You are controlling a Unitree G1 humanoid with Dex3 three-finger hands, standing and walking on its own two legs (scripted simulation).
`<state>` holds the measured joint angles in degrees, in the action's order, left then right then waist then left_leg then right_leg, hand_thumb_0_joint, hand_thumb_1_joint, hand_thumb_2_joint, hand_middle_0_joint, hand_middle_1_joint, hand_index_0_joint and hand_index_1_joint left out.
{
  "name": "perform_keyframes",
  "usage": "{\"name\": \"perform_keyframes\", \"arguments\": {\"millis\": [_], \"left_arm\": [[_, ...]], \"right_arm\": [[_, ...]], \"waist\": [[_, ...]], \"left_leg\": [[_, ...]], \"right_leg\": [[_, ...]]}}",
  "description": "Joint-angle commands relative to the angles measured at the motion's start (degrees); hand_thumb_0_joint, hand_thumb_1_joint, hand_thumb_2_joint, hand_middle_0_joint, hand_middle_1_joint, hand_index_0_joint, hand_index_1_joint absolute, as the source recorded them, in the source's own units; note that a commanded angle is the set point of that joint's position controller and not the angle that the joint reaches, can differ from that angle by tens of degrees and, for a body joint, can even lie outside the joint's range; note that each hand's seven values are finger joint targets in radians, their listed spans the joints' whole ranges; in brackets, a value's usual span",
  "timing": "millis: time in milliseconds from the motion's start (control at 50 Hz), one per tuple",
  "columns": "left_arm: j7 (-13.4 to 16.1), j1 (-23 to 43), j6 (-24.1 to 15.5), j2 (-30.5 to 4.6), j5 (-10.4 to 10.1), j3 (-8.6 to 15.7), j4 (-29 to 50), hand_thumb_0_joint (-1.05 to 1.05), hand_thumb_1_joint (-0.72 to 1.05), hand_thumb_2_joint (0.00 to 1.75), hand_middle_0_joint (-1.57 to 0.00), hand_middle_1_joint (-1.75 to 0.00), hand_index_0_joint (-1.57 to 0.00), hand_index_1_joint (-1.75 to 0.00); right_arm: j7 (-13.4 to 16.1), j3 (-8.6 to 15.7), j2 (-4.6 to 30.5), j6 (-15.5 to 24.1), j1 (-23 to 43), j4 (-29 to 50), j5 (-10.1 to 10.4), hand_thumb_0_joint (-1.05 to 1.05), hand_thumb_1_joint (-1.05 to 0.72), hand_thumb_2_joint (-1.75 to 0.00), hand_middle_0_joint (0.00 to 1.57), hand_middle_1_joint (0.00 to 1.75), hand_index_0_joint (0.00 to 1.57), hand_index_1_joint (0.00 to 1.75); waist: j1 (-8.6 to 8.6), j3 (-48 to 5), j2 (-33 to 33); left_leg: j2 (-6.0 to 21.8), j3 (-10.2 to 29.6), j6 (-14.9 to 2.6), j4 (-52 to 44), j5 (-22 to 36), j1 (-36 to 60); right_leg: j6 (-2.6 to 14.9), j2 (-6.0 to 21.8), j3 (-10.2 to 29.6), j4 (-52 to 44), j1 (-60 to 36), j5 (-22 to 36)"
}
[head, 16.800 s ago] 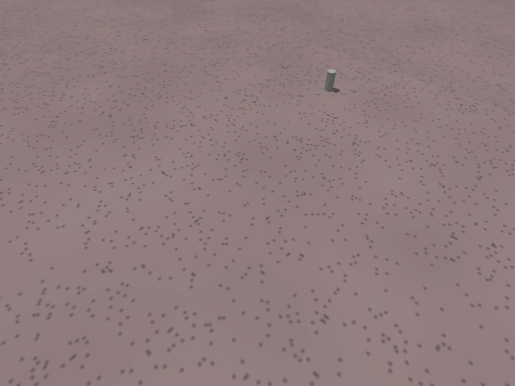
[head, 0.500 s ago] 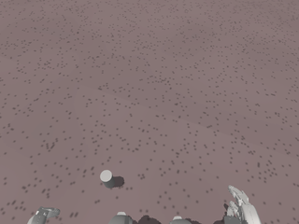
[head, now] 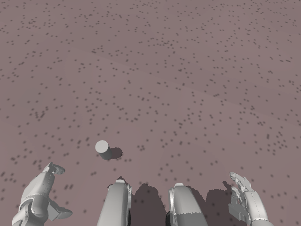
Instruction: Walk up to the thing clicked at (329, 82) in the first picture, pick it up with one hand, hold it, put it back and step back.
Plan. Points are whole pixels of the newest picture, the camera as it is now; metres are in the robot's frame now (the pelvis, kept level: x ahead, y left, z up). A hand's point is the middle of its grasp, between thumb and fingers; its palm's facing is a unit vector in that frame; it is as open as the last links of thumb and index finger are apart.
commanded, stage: rise first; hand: left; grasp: from above
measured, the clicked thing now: (104, 150) +0.46 +0.23 -0.51
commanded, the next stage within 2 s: none
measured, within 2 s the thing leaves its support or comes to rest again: neither
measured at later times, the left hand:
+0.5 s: hand (77, 166) +0.33 +0.28 -0.30, palm faces -0.45 -0.26 -0.85, open 13.7 cm
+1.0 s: hand (83, 158) +0.38 +0.28 -0.36, palm faces -0.45 -0.08 -0.89, open 14.1 cm
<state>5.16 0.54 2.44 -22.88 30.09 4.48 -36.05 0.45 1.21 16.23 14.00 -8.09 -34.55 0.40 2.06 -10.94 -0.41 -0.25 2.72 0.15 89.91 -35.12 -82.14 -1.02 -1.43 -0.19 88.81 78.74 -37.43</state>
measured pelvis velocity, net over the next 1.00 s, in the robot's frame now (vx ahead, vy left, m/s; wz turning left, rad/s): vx -0.05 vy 0.00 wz -0.10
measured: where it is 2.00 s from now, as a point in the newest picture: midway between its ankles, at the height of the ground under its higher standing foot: outside the picture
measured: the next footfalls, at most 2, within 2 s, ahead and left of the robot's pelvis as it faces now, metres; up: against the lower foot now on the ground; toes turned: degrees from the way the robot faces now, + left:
none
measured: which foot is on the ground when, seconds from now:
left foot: down 0.00-1.00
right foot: down 0.00-1.00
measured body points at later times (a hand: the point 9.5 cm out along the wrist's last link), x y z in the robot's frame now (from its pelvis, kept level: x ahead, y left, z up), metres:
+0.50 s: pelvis -0.05 -0.01 -0.16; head +0.16 +0.01 +0.24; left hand +0.35 +0.29 -0.25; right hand +0.05 -0.29 -0.29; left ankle +0.05 +0.12 -0.55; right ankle +0.03 -0.13 -0.55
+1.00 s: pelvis -0.05 +0.00 -0.21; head +0.17 +0.04 +0.18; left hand +0.40 +0.28 -0.31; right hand +0.03 -0.28 -0.33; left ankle +0.05 +0.12 -0.55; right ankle +0.03 -0.13 -0.55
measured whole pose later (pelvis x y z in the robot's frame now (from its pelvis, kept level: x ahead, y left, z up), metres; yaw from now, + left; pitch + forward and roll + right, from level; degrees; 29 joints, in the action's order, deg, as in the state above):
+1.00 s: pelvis -0.05 +0.00 -0.21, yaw -5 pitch +34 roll -7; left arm 19.3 42.9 -12.7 -37.3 67.3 5.7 -71.1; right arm -5.9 0.5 14.7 3.0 -7.2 -43.8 -5.0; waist 6.7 -6.7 0.3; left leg 0.0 6.6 0.5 128.7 -37.3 -125.7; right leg -1.8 -3.5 -3.7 125.8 120.6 -39.8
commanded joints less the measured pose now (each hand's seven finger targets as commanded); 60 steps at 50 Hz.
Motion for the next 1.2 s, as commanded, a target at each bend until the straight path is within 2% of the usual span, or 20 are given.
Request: {"name": "perform_keyframes", "arguments": {"millis": [0,40,60,100,180,260,300,340,380,420,480,520,560,640,680,780,900,1020,1080,1180], "left_arm": [[3.8,12.5,-5.2,-14.6,6.5,5.4,0.7,0.0,-0.45,0.91,-0.15,-1.02,-0.15,-1.01],[5.0,14.3,-6.3,-16.9,9.0,6.6,-1.2,0.0,-0.43,0.91,-0.15,-1.01,-0.15,-1.0],[5.1,17.1,-6.8,-16.2,10.0,5.3,-2.2,0.0,-0.43,0.93,-0.13,-1.02,-0.14,-1.01],[5.9,21.2,-7.7,-18.4,11.6,6.4,-3.5,0.0,-0.41,0.93,-0.14,-0.99,-0.14,-0.99],[6.3,29.5,-9.1,-20.4,14.9,5.5,-6.4,0.0,-0.42,0.94,-0.13,-0.99,-0.13,-1.0],[7.1,34.9,-10.9,-24.8,18.0,7.4,-11.3,0.0,-0.45,0.96,-0.09,-1.03,-0.1,-1.03],[7.0,38.7,-11.8,-25.3,19.2,6.8,-11.9,0.0,-0.48,0.99,-0.07,-1.07,-0.08,-1.06],[7.1,38.6,-12.5,-25.6,20.6,6.9,-14.7,0.0,-0.49,0.99,-0.05,-1.08,-0.07,-1.07],[7.5,42.7,-13.6,-25.5,21.8,5.8,-14.2,0.0,-0.5,1.01,-0.05,-1.07,-0.06,-1.06],[8.3,43.6,-14.3,-28.1,23.2,7.2,-16.0,0.0,-0.5,1.0,-0.05,-1.07,-0.07,-1.06],[9.8,45.1,-15.1,-27.8,26.3,6.4,-18.4,0.0,-0.52,1.0,-0.06,-1.05,-0.07,-1.04],[11.0,46.5,-15.3,-28.2,27.5,6.4,-19.6,0.0,-0.51,0.99,-0.06,-1.06,-0.08,-1.04],[12.2,48.5,-15.1,-29.3,28.9,6.4,-20.5,0.0,-0.53,1.01,-0.06,-1.03,-0.07,-1.03],[13.3,51.1,-14.8,-27.9,31.3,4.7,-22.8,0.0,-0.53,1.0,-0.07,-1.01,-0.07,-1.01],[13.7,52.4,-14.7,-29.0,32.4,4.6,-22.9,0.0,-0.55,1.02,-0.06,-1.01,-0.06,-1.01],[14.8,56.2,-14.6,-28.4,34.6,3.2,-24.6,0.0,-0.55,1.02,-0.07,-1.01,-0.07,-1.01],[16.1,57.9,-15.0,-29.4,36.3,3.4,-27.2,0.0,-0.56,1.02,-0.07,-1.01,-0.06,-1.01],[17.3,58.5,-15.6,-31.0,37.7,4.5,-28.1,0.0,-0.56,1.02,-0.07,-1.02,-0.06,-1.02],[17.7,58.2,-15.9,-31.4,38.1,4.7,-29.9,0.0,-0.57,1.02,-0.07,-1.02,-0.06,-1.02],[18.1,59.0,-16.5,-32.6,39.0,5.2,-29.2,0.0,-0.57,1.02,-0.07,-1.02,-0.07,-1.02]], "right_arm": [[0.0,4.2,9.6,1.8,-1.5,2.5,0.1,0.0,-0.9,-0.9,0.2,0.3,0.2,0.3],[-0.5,4.7,10.1,1.1,-1.5,2.2,0.1,0.0,-0.88,-0.9,0.2,0.3,0.2,0.3],[-0.8,4.7,10.0,0.8,-1.9,1.6,0.0,0.0,-0.87,-0.89,0.2,0.3,0.2,0.3],[-1.3,5.1,10.0,0.2,-2.6,0.5,-0.3,0.0,-0.85,-0.89,0.2,0.3,0.2,0.3],[-2.1,5.8,10.1,-1.2,-4.6,-1.4,-0.8,0.0,-0.85,-0.89,0.2,0.3,0.2,0.3],[-2.6,5.9,9.4,-2.9,-5.6,-2.6,-1.5,0.0,-0.85,-0.89,0.2,0.3,0.2,0.3],[-2.8,6.0,9.6,-3.6,-5.8,-2.7,-1.6,0.0,-0.86,-0.89,0.2,0.3,0.2,0.3],[-2.9,5.9,9.5,-4.3,-6.0,-3.5,-1.8,0.0,-0.86,-0.89,0.2,0.3,0.2,0.3],[-3.1,5.9,9.7,-5.0,-6.6,-3.4,-2.2,0.0,-0.87,-0.89,0.2,0.3,0.2,0.3],[-3.2,5.5,9.8,-5.6,-6.4,-4.1,-2.3,0.0,-0.87,-0.9,0.2,0.3,0.2,0.3],[-3.4,5.3,9.9,-6.8,-7.3,-4.6,-2.7,0.0,-0.89,-0.9,0.2,0.3,0.2,0.3],[-3.7,5.0,9.8,-7.6,-7.5,-4.8,-3.1,0.0,-0.9,-0.9,0.2,0.3,0.2,0.3],[-3.9,4.9,10.3,-8.3,-7.6,-4.9,-3.3,0.0,-0.9,-0.9,0.2,0.3,0.2,0.3],[-4.4,4.6,11.1,-9.2,-8.1,-6.0,-3.9,0.0,-0.9,-0.9,0.2,0.3,0.2,0.3],[-4.5,4.6,11.4,-9.6,-8.1,-6.3,-4.0,0.0,-0.9,-0.9,0.2,0.3,0.2,0.3],[-4.9,4.3,11.5,-10.2,-8.5,-7.0,-4.7,0.0,-0.91,-0.9,0.2,0.3,0.2,0.3],[-5.3,3.9,11.7,-10.4,-8.4,-7.6,-5.4,0.0,-0.9,-0.9,0.2,0.3,0.2,0.3],[-5.8,3.1,10.7,-10.8,-8.8,-7.7,-6.0,0.0,-0.91,-0.91,0.2,0.3,0.2,0.3],[-5.9,2.9,10.6,-10.8,-8.8,-7.8,-6.4,0.0,-0.91,-0.91,0.2,0.3,0.2,0.3],[-6.2,2.8,10.3,-11.1,-9.4,-8.1,-6.9,0.0,-0.91,-0.91,0.2,0.3,0.2,0.3]], "waist": [[-0.65,-22.4,-6.2],[-1.66,-26.6,-6.2],[-0.83,-27.7,-6.0],[-1.31,-30.5,-4.1],[-0.62,-35.8,-3.2],[-0.57,-34.8,1.0],[0.12,-34.7,-0.5],[-0.56,-33.8,-2.1],[1.11,-33.3,-2.0],[0.27,-32.2,-3.8],[1.03,-32.0,-4.1],[0.89,-31.6,-6.0],[1.86,-31.1,-5.6],[2.67,-29.9,-10.7],[2.37,-31.0,-11.7],[3.83,-30.9,-12.9],[4.5,-30.4,-12.3],[4.41,-32.3,-11.3],[4.56,-30.4,-9.5],[4.77,-33.5,-9.9]], "left_leg": [[-0.1,0.8,-0.49,-5.5,10.0,12.3],[-0.3,0.4,-0.6,-2.1,11.4,10.8],[-0.4,-0.3,-0.81,0.2,12.3,8.9],[-0.6,-0.9,-1.11,3.4,12.5,6.0],[-0.5,-1.9,-1.71,9.2,13.4,2.5],[-0.8,-3.3,-2.57,13.9,7.5,-8.2],[-0.7,-3.0,-2.45,14.4,5.0,-8.9],[-0.6,-2.8,-2.19,15.1,4.2,-8.5],[-0.5,-2.4,-2.42,16.0,2.1,-10.4],[-0.5,-2.0,-2.23,16.4,1.3,-10.8],[-0.4,-1.7,-2.25,18.2,2.4,-11.4],[-0.5,-1.6,-2.08,18.5,2.4,-11.8],[-0.3,-0.8,-2.08,18.9,1.5,-11.4],[0.1,1.0,-1.3,18.5,1.7,-9.1],[0.2,1.4,-1.02,18.5,1.7,-8.1],[0.2,1.3,-1.06,20.5,2.3,-9.0],[0.4,2.0,-1.09,22.1,2.3,-10.1],[-0.1,-0.3,-1.83,25.9,4.4,-13.7],[-0.2,-0.7,-2.1,26.5,2.9,-16.5],[-0.1,-1.1,-2.25,28.4,5.6,-16.2]], "right_leg": [[3.23,-0.7,-1.5,-1.8,3.0,10.5],[3.29,-0.8,-1.6,0.8,4.8,11.2],[3.07,-0.9,-1.6,1.5,5.2,12.2],[2.88,-1.0,-1.7,3.1,5.5,12.5],[2.51,-1.2,-1.8,5.7,6.0,14.2],[1.71,-1.5,-0.8,6.2,4.1,10.4],[2.08,-1.7,-1.4,7.5,7.6,6.7],[2.41,-1.8,-2.3,9.0,10.1,5.7],[2.48,-2.0,-2.8,9.9,12.2,3.7],[2.77,-2.1,-3.5,11.6,15.0,2.6],[2.97,-2.3,-4.1,13.4,17.3,4.1],[3.15,-2.3,-4.5,14.7,18.3,4.1],[3.26,-2.4,-5.3,15.5,20.9,3.3],[3.48,-2.0,-6.6,19.4,26.1,4.1],[3.66,-2.1,-7.0,20.5,27.5,4.2],[3.54,-2.0,-7.1,22.1,29.5,5.1],[3.37,-1.8,-7.5,24.1,31.4,5.2],[3.14,-2.4,-6.8,24.0,28.0,7.5],[3.11,-2.4,-6.6,23.8,28.1,6.1],[2.88,-2.7,-6.5,24.5,25.5,8.8]]}}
